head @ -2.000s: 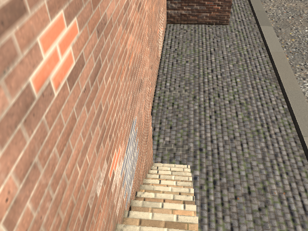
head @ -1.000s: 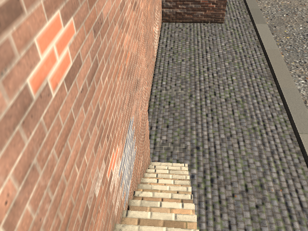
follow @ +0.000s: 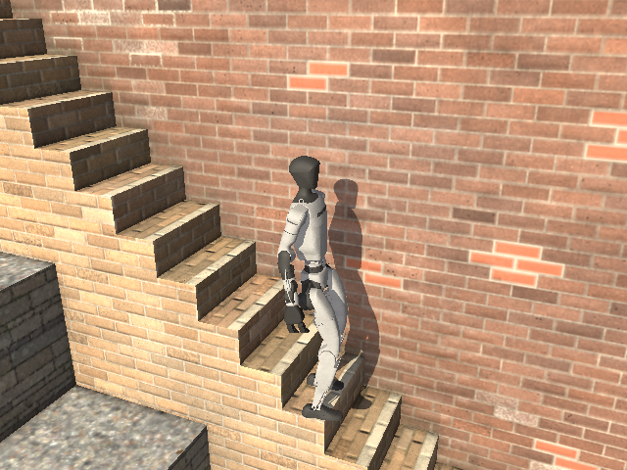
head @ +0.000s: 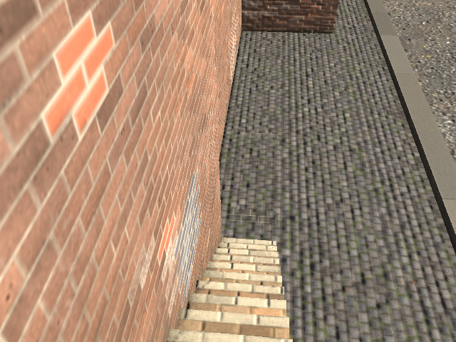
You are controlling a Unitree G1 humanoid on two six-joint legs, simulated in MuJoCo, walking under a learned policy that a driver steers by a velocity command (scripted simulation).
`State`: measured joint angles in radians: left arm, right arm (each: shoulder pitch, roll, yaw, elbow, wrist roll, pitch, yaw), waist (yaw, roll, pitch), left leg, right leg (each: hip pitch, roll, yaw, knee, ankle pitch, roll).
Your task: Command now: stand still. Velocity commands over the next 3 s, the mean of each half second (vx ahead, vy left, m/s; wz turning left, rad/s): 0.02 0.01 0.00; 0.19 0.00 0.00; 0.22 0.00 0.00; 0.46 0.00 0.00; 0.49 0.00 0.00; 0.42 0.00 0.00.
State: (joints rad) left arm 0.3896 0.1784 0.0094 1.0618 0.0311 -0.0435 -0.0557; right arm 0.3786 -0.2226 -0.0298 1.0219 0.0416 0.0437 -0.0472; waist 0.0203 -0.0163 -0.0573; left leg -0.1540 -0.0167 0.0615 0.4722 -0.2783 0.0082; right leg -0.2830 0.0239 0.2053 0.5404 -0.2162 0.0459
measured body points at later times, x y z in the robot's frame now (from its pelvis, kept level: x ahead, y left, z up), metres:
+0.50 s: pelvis +0.00 +0.00 +0.00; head -0.03 -0.01 +0.45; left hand -0.02 +0.22 -0.16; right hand +0.00 -0.27 -0.15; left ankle -0.01 +0.12 -0.74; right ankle +0.05 -0.14 -0.73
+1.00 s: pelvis +0.03 +0.05 +0.01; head +0.03 +0.05 +0.46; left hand +0.10 +0.27 -0.14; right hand +0.06 -0.18 -0.14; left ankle +0.00 +0.11 -0.74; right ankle +0.00 -0.09 -0.73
